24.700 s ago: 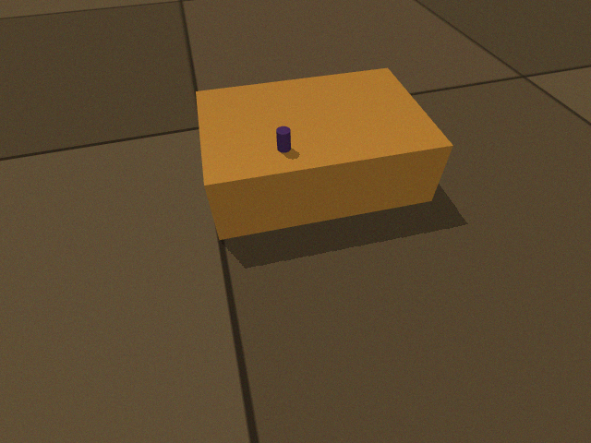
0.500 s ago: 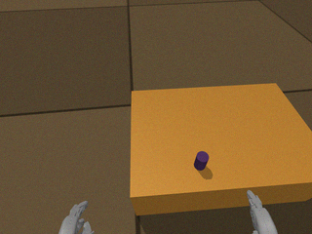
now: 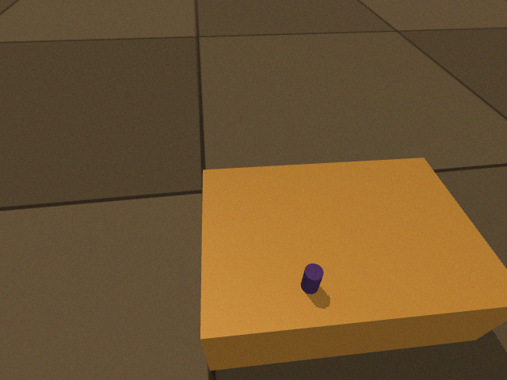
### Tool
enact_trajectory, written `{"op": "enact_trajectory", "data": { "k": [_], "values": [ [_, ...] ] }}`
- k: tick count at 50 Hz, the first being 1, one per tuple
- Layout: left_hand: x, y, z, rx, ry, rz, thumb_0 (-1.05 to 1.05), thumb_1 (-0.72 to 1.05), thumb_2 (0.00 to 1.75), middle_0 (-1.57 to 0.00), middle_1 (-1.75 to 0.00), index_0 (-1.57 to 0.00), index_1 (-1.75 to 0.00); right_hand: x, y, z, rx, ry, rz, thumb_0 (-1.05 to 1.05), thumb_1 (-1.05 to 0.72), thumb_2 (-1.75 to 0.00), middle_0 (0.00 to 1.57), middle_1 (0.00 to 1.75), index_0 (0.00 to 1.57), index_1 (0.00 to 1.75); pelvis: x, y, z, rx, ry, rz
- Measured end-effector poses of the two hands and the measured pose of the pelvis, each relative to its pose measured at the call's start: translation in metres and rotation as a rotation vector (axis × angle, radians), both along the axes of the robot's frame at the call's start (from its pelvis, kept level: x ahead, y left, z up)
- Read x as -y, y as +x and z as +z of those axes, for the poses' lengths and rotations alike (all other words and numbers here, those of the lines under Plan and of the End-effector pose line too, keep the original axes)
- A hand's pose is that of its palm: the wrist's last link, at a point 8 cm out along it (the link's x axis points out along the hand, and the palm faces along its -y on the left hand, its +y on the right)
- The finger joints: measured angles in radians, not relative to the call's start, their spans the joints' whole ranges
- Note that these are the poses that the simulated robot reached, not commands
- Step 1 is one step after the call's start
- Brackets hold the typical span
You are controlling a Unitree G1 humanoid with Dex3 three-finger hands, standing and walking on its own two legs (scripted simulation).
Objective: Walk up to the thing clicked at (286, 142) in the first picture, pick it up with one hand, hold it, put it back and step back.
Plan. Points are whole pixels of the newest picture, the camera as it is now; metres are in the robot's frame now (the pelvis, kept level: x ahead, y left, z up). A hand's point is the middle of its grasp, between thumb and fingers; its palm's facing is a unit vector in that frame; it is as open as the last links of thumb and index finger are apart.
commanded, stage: home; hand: right
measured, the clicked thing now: (311, 279) +0.49 -0.16 -0.40
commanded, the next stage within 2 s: stand in 0.94 s
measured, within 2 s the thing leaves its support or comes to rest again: neither
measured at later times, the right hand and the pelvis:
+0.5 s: hand out of the picture +0.03 -0.23 -0.15, palm faces -0.02 +0.93 -0.37, open 17.4 cm; pelvis -0.02 +0.02 +0.01, yaw +0 degrees
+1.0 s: hand out of the picture +0.06 -0.23 -0.14, palm faces -0.01 +0.93 -0.37, open 17.3 cm; pelvis +0.00 +0.02 +0.01, yaw +0 degrees
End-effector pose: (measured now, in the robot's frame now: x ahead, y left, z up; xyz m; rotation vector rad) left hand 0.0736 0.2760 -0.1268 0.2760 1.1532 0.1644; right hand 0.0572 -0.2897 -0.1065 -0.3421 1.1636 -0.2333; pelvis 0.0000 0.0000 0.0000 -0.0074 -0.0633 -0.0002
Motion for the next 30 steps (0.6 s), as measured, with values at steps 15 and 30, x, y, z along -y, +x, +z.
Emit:
{"op": "enact_trajectory", "data": {
  "k": [15,30],
  "values": [
    [-0.015,-0.031,-0.002,-0.073,-0.002,0.020,0.00,0.91,0.90,-0.20,-0.30,-0.21,-0.30,-0.008,-0.027,-0.001,-0.069,0.006,-0.016,0.00,0.53,-0.06,0.06,0.05,0.06,0.05,-0.009,-0.014,0.005,0.019,-0.002,-0.002],
    [-0.029,-0.054,-0.003,-0.146,0.009,0.035,0.00,0.91,0.90,-0.20,-0.30,-0.21,-0.30,-0.017,-0.026,-0.004,-0.091,0.020,-0.016,0.00,0.53,-0.06,0.06,0.05,0.06,0.05,-0.018,-0.014,0.005,0.008,0.001,-0.004]
  ]
}}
